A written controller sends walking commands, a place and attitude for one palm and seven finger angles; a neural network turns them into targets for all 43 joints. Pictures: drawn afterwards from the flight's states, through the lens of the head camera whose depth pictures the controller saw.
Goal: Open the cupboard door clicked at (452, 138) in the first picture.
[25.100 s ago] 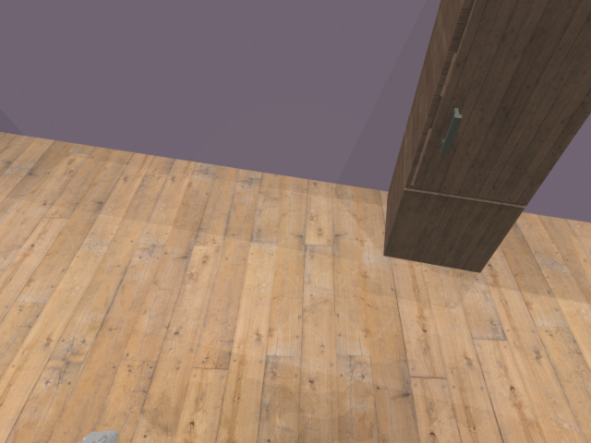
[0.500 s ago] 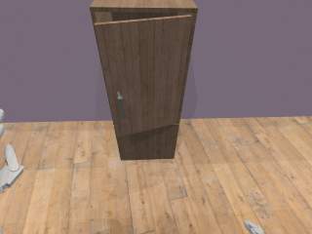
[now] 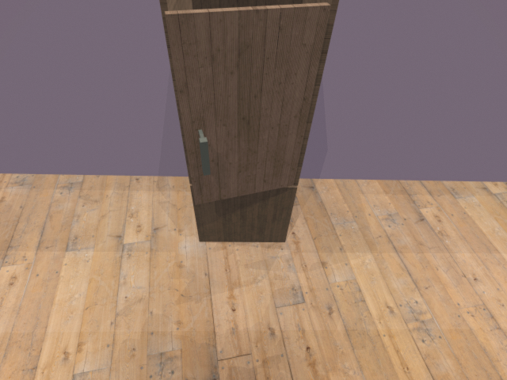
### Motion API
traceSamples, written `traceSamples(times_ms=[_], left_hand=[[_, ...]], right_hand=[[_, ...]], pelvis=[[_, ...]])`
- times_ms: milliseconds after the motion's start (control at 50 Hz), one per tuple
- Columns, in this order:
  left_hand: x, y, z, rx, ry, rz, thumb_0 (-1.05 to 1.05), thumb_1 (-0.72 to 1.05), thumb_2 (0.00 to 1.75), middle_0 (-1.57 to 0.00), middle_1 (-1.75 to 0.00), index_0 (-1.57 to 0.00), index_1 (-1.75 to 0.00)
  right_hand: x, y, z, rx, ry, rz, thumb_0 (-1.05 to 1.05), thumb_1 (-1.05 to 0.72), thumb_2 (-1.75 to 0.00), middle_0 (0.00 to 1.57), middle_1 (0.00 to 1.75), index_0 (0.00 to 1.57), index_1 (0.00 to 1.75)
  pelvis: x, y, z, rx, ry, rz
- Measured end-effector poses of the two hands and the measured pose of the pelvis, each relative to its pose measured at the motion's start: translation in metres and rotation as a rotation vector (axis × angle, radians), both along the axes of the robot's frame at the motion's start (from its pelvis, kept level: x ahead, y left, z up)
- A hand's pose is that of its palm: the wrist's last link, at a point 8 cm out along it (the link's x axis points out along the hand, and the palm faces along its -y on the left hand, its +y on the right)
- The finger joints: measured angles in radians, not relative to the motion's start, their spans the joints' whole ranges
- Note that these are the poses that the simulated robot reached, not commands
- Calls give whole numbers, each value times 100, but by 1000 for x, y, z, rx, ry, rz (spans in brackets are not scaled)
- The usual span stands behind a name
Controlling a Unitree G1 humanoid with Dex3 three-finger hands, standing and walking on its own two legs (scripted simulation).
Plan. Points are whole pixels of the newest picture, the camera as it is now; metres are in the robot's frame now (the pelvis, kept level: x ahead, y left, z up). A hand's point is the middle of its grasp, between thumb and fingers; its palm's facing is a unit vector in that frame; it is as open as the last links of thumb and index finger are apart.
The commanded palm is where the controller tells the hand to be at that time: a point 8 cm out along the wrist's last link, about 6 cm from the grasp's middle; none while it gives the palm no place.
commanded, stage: let the arm hang, fingers relaxed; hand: left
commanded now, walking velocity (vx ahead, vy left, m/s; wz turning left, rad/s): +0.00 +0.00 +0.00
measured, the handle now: (203, 152) +0.69 +0.16 -0.09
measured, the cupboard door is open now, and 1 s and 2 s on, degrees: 16 16 16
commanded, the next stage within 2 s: look to check the result in 0.82 s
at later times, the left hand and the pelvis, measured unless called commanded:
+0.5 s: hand out of the picture -0.04 +0.17 -0.17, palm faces +0.06 -0.98 -0.20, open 7.4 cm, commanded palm none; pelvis -0.01 +0.00 +0.01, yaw +0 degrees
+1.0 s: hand out of the picture -0.02 +0.15 -0.17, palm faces +0.07 -0.98 -0.17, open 7.4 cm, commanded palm none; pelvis +0.01 +0.00 +0.01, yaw +1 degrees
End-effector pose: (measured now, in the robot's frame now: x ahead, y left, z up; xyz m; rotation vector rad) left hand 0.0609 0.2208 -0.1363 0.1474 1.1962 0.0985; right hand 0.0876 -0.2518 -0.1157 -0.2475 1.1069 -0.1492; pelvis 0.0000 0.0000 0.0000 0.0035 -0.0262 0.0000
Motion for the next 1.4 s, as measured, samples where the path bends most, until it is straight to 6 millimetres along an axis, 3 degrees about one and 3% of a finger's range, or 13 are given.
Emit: traceSamples(times_ms=[80, 160, 220, 300, 460, 640, 1080, 1400], left_hand=[[-59, 0, -15, -15, 172, 78, 0, 100, 89, -21, -30, -21, -30], [-105, 2, -11, -14, 295, 111, 0, 98, 89, -21, -30, -21, -30], [-128, 4, -5, 0, 354, 128, 0, 95, 89, -20, -30, -20, -30], [-140, 7, 1, 19, 385, 136, 0, 93, 89, -20, -30, -20, -30], [-118, 3, 1, 26, 315, 124, 0, 91, 89, -20, -29, -20, -30], [-78, -13, -4, -9, 203, 100, 0, 91, 89, -20, -29, -20, -30], [-87, -19, -2, -2, 276, 119, 0, 91, 89, -20, -29, -20, -30], [-61, -26, -1, 2, 237, 114, 0, 90, 89, -20, -29, -20, -30]], right_hand=[[-49, 2, -3, -16, 172, -32, 0, -91, -90, 20, 30, 20, 30], [-89, 11, -9, 4, 298, -63, 0, -91, -90, 20, 30, 20, 30], [-110, 22, -14, 35, 352, -82, 0, -91, -90, 20, 30, 20, 30], [-127, 38, -21, 83, 382, -100, 0, -91, -90, 20, 30, 20, 30], [-133, 62, -30, 152, 367, -117, 0, -91, -90, 20, 30, 20, 30], [-123, 64, -31, 159, 323, -124, 0, -91, -90, 20, 30, 20, 30], [-104, 40, -27, 117, 335, -114, 0, -91, -90, 20, 30, 20, 30], [-81, 33, -27, 120, 316, -101, 0, -91, -90, 20, 30, 20, 30]], pelvis=[[-1, -4, 4, -14, -3, 12], [-3, -3, 6, -22, -5, 17], [-4, 0, 7, -22, -7, 18], [-5, 3, 8, -19, -9, 14], [-6, 5, 7, -9, -9, 6], [-5, 3, 6, -5, -4, 5], [9, -7, 8, -2, -5, 8], [22, -15, 9, 2, -6, 8]])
